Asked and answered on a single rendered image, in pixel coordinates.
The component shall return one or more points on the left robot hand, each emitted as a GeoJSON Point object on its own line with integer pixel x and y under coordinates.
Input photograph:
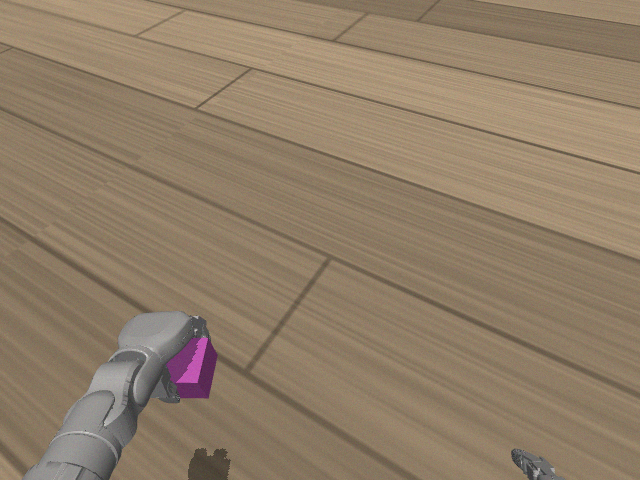
{"type": "Point", "coordinates": [165, 333]}

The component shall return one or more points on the small box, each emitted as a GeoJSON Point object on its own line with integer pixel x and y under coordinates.
{"type": "Point", "coordinates": [192, 369]}

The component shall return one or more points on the left robot arm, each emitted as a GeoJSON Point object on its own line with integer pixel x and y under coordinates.
{"type": "Point", "coordinates": [100, 424]}

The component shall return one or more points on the right robot hand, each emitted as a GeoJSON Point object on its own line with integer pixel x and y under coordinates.
{"type": "Point", "coordinates": [535, 468]}

